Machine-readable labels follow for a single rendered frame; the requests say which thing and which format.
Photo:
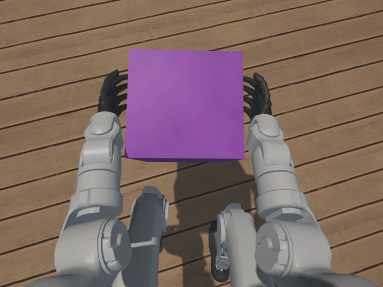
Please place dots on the left robot hand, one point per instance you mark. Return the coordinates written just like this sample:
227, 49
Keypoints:
109, 99

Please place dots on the right robot forearm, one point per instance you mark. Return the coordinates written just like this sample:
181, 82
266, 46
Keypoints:
278, 191

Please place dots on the right robot hand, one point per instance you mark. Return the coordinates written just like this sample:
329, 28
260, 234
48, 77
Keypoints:
260, 104

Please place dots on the left robot upper arm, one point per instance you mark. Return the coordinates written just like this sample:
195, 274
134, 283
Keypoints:
90, 254

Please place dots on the right robot upper arm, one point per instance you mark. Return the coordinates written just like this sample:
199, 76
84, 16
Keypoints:
297, 254

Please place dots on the right robot shin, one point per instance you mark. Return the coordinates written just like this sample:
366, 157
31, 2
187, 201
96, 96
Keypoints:
222, 260

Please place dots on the carton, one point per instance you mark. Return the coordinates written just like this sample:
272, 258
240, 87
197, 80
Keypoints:
185, 106

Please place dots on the right robot foot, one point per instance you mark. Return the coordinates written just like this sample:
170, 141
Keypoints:
219, 275

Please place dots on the left robot forearm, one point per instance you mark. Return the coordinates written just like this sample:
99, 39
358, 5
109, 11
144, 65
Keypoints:
98, 181

